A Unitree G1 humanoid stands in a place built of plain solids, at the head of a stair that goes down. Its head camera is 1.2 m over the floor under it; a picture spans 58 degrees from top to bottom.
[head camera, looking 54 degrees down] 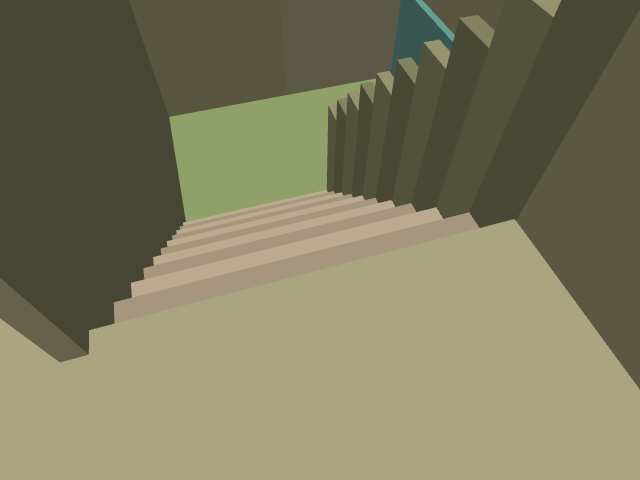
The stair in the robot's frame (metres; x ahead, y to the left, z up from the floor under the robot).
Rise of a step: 0.20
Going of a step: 0.21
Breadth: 1.44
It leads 17 degrees to the left of straight ahead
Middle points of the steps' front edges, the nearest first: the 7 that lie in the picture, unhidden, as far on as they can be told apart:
0.75 0.00 0.00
0.96 0.06 -0.20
1.16 0.12 -0.41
1.36 0.19 -0.61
1.56 0.25 -0.82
1.77 0.31 -1.02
1.97 0.37 -1.23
